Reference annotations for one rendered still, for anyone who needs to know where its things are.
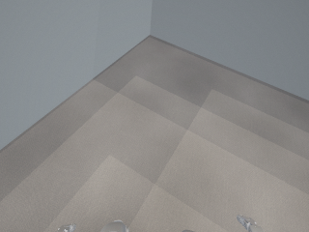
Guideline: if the left robot thigh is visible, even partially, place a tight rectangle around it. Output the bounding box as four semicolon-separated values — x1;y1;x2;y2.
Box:
100;221;129;232

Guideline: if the right robot hand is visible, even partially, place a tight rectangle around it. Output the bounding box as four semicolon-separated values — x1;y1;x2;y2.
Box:
237;215;265;232

